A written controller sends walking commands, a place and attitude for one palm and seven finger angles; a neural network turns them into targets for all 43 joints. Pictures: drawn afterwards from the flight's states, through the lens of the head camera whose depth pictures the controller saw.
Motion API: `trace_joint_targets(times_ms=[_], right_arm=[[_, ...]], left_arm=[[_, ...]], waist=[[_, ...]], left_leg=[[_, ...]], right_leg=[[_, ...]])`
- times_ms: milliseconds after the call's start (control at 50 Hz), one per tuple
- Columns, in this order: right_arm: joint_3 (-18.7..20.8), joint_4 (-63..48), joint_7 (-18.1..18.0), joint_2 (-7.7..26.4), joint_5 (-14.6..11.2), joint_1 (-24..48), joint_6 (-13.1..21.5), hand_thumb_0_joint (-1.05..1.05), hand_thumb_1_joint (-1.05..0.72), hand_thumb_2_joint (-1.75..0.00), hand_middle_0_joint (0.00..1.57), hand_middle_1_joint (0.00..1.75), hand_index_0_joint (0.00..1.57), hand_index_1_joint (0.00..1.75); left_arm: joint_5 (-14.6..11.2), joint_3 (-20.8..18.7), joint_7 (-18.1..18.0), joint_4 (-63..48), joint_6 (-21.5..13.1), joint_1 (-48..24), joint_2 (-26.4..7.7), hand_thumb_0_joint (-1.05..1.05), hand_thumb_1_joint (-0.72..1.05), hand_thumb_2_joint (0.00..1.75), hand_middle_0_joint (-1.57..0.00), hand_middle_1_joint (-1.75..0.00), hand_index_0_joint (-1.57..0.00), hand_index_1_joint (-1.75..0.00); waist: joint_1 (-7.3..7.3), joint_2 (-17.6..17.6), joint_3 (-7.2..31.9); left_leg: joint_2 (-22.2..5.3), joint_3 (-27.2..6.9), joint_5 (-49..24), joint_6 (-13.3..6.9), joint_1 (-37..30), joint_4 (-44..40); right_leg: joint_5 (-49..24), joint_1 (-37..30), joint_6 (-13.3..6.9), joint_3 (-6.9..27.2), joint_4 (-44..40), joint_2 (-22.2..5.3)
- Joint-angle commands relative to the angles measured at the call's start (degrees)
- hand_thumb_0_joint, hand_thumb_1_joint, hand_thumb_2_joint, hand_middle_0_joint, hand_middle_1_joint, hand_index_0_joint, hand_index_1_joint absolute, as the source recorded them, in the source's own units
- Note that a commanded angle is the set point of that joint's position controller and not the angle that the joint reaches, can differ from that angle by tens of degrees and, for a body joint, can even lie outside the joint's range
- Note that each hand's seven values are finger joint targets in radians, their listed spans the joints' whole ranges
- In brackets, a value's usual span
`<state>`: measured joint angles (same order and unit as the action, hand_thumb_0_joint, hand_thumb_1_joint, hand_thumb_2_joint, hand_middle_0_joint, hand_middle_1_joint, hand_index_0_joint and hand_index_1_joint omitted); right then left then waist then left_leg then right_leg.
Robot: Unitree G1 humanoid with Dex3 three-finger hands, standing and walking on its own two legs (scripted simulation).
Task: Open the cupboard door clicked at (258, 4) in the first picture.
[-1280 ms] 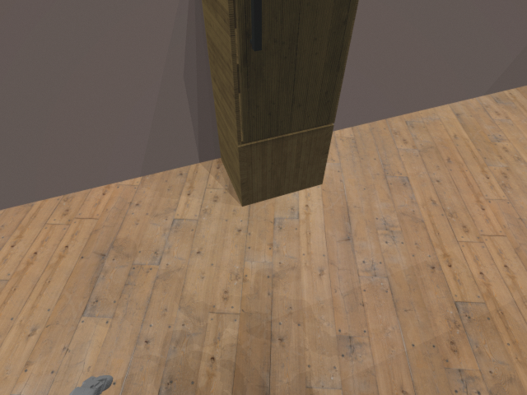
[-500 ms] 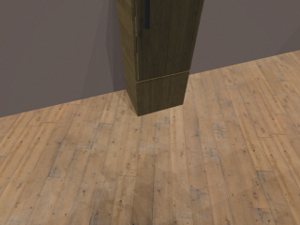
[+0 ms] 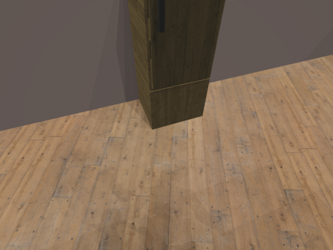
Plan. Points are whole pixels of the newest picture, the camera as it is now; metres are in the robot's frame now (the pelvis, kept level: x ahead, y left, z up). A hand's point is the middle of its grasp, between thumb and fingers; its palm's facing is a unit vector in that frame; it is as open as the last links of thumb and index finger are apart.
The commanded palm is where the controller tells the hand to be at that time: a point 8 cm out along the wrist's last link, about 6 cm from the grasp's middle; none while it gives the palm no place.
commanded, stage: look at it before walking up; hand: left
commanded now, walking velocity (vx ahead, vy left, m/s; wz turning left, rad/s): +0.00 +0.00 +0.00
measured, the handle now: (159, 12) +1.12 +0.10 +0.12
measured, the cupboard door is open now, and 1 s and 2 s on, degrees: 0 0 0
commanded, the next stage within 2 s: walk to a spot facing it in 0.16 s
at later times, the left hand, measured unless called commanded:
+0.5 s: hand out of the picture +0.07 +0.23 -0.17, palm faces -0.09 -0.95 -0.31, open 7.4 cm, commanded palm none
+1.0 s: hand out of the picture +0.07 +0.15 -0.16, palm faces -0.26 -0.94 -0.24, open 7.4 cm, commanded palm none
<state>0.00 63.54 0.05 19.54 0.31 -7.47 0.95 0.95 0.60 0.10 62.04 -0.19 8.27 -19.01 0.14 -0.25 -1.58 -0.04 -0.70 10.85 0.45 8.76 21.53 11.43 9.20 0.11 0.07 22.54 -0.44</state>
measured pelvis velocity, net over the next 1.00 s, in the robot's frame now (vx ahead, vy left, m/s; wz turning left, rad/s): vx -0.01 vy -0.02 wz -0.35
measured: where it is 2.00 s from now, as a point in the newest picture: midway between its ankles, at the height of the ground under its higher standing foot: (195, 244)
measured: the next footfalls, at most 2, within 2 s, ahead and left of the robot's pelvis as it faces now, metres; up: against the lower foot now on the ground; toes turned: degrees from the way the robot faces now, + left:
left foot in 1.20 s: +0.09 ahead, +0.10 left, +0.00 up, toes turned -27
right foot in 1.72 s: +0.22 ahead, -0.22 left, +0.00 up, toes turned -54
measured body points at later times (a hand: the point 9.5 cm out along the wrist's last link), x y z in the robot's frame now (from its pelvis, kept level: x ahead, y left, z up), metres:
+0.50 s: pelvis +0.00 +0.00 -0.01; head +0.01 -0.01 +0.44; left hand +0.07 +0.27 -0.15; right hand +0.06 -0.28 -0.15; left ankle +0.01 +0.13 -0.75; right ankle +0.01 -0.12 -0.74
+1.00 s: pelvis -0.01 -0.02 +0.00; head +0.01 -0.05 +0.45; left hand +0.08 +0.20 -0.14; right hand -0.02 -0.30 -0.15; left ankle +0.00 +0.14 -0.68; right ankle +0.00 -0.11 -0.75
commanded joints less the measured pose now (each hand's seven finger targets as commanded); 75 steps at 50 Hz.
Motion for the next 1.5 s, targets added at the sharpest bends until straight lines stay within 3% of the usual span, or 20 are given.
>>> trace_joint_targets(times_ms=[0, 280, 380, 480, 560, 600, 620, 640, 660, 720, 780, 1020, 1080, 1120, 1140, 1180, 1200, 1300, 1420, 1480], right_arm=[[2.05, -3.62, -0.66, 11.51, 0.1, 2.75, 1.01, 0.0, -0.9, -0.9, 0.2, 0.3, 0.2, 0.3], [2.19, -3.57, -0.91, 11.79, 0.25, 2.43, 1.07, 0.0, -0.9, -0.9, 0.2, 0.3, 0.2, 0.3], [2.03, -4.97, -1.62, 5.56, 0.29, -2.12, -0.75, 0.0, -0.9, -0.9, 0.2, 0.3, 0.2, 0.3], [4.0, -8.62, -1.93, 7.32, 0.49, -1.57, -1.27, 0.0, -0.9, -0.9, 0.2, 0.3, 0.2, 0.3], [4.92, -10.93, -1.86, 6.77, 0.61, 0.26, -0.9, 0.0, -0.9, -0.9, 0.2, 0.3, 0.2, 0.3], [5.26, -12.02, -1.82, 6.38, 0.71, 2.6, -1.2, 0.0, -0.9, -0.9, 0.2, 0.3, 0.2, 0.3], [5.02, -12.59, -1.61, 3.96, 0.45, 2.2, -1.84, 0.0, -0.9, -0.9, 0.2, 0.3, 0.2, 0.3], [4.01, -14.7, -1.27, -1.26, 0.23, 0.94, -2.15, 0.0, -0.9, -0.9, 0.2, 0.3, 0.2, 0.3], [4.37, -15.06, -1.54, 0.77, 0.24, 2.52, -2.63, 0.0, -0.9, -0.9, 0.2, 0.3, 0.2, 0.3], [4.89, -12.88, -1.08, 1.27, 0.41, 0.73, -2.5, 0.0, -0.9, -0.9, 0.2, 0.3, 0.2, 0.3], [4.6, -12.34, -0.79, 0.03, 1.07, -0.7, -2.27, 0.0, -0.9, -0.9, 0.2, 0.3, 0.2, 0.3], [4.57, -15.68, -0.14, -1.13, 0.93, 2.38, -0.09, 0.0, -0.9, -0.9, 0.2, 0.3, 0.2, 0.3], [4.42, -15.72, -0.37, -1.56, 0.36, 0.0, 0.67, 0.0, -0.9, -0.9, 0.2, 0.3, 0.2, 0.3], [4.44, -13.98, -0.83, -1.49, 0.08, -6.98, 1.36, 0.0, -0.9, -0.9, 0.2, 0.3, 0.2, 0.3], [4.98, -12.49, -1.51, 0.49, -0.07, -11.64, 1.68, 0.0, -0.9, -0.9, 0.2, 0.3, 0.2, 0.3], [6.66, -12.54, -2.1, 9.25, 0.51, -15.78, 1.95, 0.0, -0.9, -0.9, 0.2, 0.3, 0.2, 0.3], [5.96, -14.07, -1.9, 7.9, 0.3, -12.65, 1.89, 0.0, -0.9, -0.9, 0.2, 0.3, 0.2, 0.3], [3.0, -12.19, -2.07, -0.9, 0.49, -11.19, 3.87, 0.0, -0.9, -0.9, 0.2, 0.3, 0.2, 0.3], [1.66, -7.25, -2.92, -3.64, 0.44, -21.45, 4.77, 0.0, -0.9, -0.9, 0.2, 0.3, 0.2, 0.3], [1.47, -5.26, -3.0, -3.96, 0.85, -24.63, 4.79, 0.0, -0.9, -0.9, 0.2, 0.3, 0.2, 0.3]], left_arm=[[-0.19, -2.51, -0.76, -3.36, -1.41, -1.98, -12.24, 0.0, 0.9, 0.9, -0.2, -0.3, -0.2, -0.3], [-0.2, -2.74, -0.56, -3.74, -1.0, -2.34, -12.3, 0.0, 0.9, 0.9, -0.2, -0.3, -0.2, -0.3], [-0.08, -2.48, -0.72, -5.16, 1.58, 1.75, -6.39, 0.0, 0.9, 0.9, -0.2, -0.3, -0.2, -0.3], [0.14, -3.46, 0.02, -8.41, 2.52, 3.23, -4.94, 0.0, 0.9, 0.9, -0.2, -0.3, -0.2, -0.3], [0.07, -4.27, 0.47, -10.22, 2.97, 5.85, -2.42, 0.0, 0.9, 0.9, -0.2, -0.3, -0.2, -0.3], [0.34, -4.91, 0.77, -9.5, 2.48, 10.81, -2.38, 0.0, 0.9, 0.9, -0.2, -0.3, -0.2, -0.3], [0.86, -5.68, 0.52, -9.15, 1.74, 13.19, -5.05, 0.0, 0.9, 0.9, -0.2, -0.3, -0.2, -0.3], [1.28, -6.79, -0.44, -9.75, 1.0, 13.42, -11.29, 0.0, 0.9, 0.9, -0.2, -0.3, -0.2, -0.3], [0.37, -6.58, -1.09, -10.14, 1.46, 14.31, -10.38, 0.0, 0.9, 0.9, -0.2, -0.3, -0.2, -0.3], [0.12, -6.19, -1.12, -12.74, 1.37, 5.85, -5.85, 0.0, 0.9, 0.9, -0.2, -0.3, -0.2, -0.3], [-0.03, -6.15, -0.79, -12.23, 0.46, 8.43, -4.1, 0.0, 0.9, 0.9, -0.2, -0.3, -0.2, -0.3], [0.69, -6.77, -0.03, -10.94, -0.91, 13.64, -3.96, 0.0, 0.9, 0.9, -0.2, -0.3, -0.2, -0.3], [0.76, -6.99, 0.07, -12.02, -0.51, 11.06, -4.81, 0.0, 0.9, 0.9, -0.2, -0.3, -0.2, -0.3], [0.48, -7.16, 0.16, -13.22, -0.16, 7.1, -4.86, 0.0, 0.9, 0.9, -0.2, -0.3, -0.2, -0.3], [0.28, -6.87, 0.44, -14.0, -0.09, 5.36, -3.43, 0.0, 0.9, 0.9, -0.2, -0.3, -0.2, -0.3], [-0.22, -6.31, 1.41, -16.59, -0.62, 3.41, 1.37, 0.0, 0.9, 0.9, -0.2, -0.3, -0.2, -0.3], [0.36, -6.85, 1.73, -17.27, -0.95, 1.38, -0.95, 0.0, 0.9, 0.9, -0.2, -0.3, -0.2, -0.3], [1.45, -6.73, 3.4, -11.98, 0.53, 5.99, 2.66, 0.0, 0.9, 0.9, -0.2, -0.3, -0.2, -0.3], [1.22, -5.54, 3.06, -12.2, 1.43, 2.09, 5.07, 0.0, 0.9, 0.9, -0.2, -0.3, -0.2, -0.3], [1.05, -4.6, 3.46, -13.54, 1.14, -4.06, 6.09, 0.0, 0.9, 0.9, -0.2, -0.3, -0.2, -0.3]], waist=[[-0.22, 0.67, 3.39], [-0.12, 0.0, 3.3], [0.27, 0.57, 2.37], [-0.13, -5.1, 1.89], [-1.33, -10.65, 2.64], [-4.32, -6.26, 2.83], [-5.33, 5.39, 2.34], [-4.38, 23.36, 1.22], [-5.01, 16.83, 1.48], [-1.42, 8.96, -0.95], [-1.51, 5.43, 3.94], [-3.99, 8.93, 3.18], [-3.04, 9.72, 3.71], [0.64, 8.94, 4.79], [2.96, 5.02, 5.73], [5.28, -17.11, 2.89], [3.96, -10.46, -1.7], [-1.19, -5.38, -6.05], [-0.16, -8.75, -6.81], [1.46, -7.55, -8.77]], left_leg=[[-6.54, -5.07, -6.14, -1.85, -1.09, -3.23], [-6.99, -4.25, -6.32, -1.75, -2.51, -2.9], [-8.26, -0.57, -6.0, -0.92, -1.96, 1.6], [-13.94, -3.19, -2.9, -4.06, -0.57, 0.01], [-21.22, -2.99, -14.96, -9.51, 1.87, 0.75], [-17.86, 2.76, -11.67, -5.44, 6.78, 10.43], [-11.02, 7.52, -0.24, -0.66, 12.32, 23.65], [-1.47, 7.77, 22.76, 2.99, 25.37, 38.93], [-2.28, -0.58, 22.41, 1.92, 23.29, 43.37], [-4.67, -1.74, 11.04, 1.9, 22.79, 45.89], [-4.18, -0.36, 7.95, 2.94, 22.58, 42.12], [-1.85, 0.25, 11.75, 2.64, 20.88, 24.77], [0.43, 0.89, 12.84, 1.35, 11.04, 15.27], [1.16, 1.33, 7.66, 0.49, -3.02, 4.6], [-1.52, -0.35, 8.18, -0.44, -14.6, -0.46], [-26.79, -28.35, 31.45, -6.44, -19.02, -13.92], [-29.61, -29.41, 32.41, -9.32, -10.23, -15.78], [-15.35, -4.33, 5.63, -1.74, -2.41, -13.02], [-14.05, 4.7, -26.57, 1.66, -9.08, -7.87], [-15.06, 6.98, -31.22, -1.13, -12.22, -7.56]], right_leg=[[-4.97, -0.19, -1.86, 6.05, -4.55, -6.42], [-6.44, 0.73, -2.01, 6.91, -4.14, -5.87], [-11.49, 5.89, -1.32, 8.02, 2.04, -4.64], [-5.68, 12.01, -0.46, 5.31, 13.23, -0.42], [16.65, 11.68, 0.53, 1.07, 25.8, -1.28], [7.23, 4.33, 0.05, 0.6, 15.22, -1.78], [-4.24, 1.2, -1.45, 8.93, 3.07, -6.04], [-16.19, 0.08, -5.76, 32.64, -6.2, -19.74], [-14.38, 3.14, -8.46, 31.89, -7.82, -20.03], [0.21, 7.16, -8.34, 25.52, -7.56, -13.08], [4.72, 1.26, -8.44, 23.17, -7.56, -9.98], [18.81, -0.03, -11.25, 30.54, -11.48, -7.73], [15.11, 5.54, -10.94, 30.42, -10.04, -6.06], [16.73, 14.54, -8.41, 27.71, -5.94, -3.15], [18.86, 23.13, -5.68, 23.79, -0.87, 0.18], [20.19, 40.53, -0.61, 6.85, 25.6, 5.69], [16.0, 39.04, 0.3, 6.22, 31.06, 0.83], [-1.23, 34.49, 1.64, 2.11, 45.82, -1.06], [-4.49, 40.13, 1.46, -1.41, 49.39, -1.36], [-4.4, 40.57, 0.75, -5.2, 40.68, -2.1]])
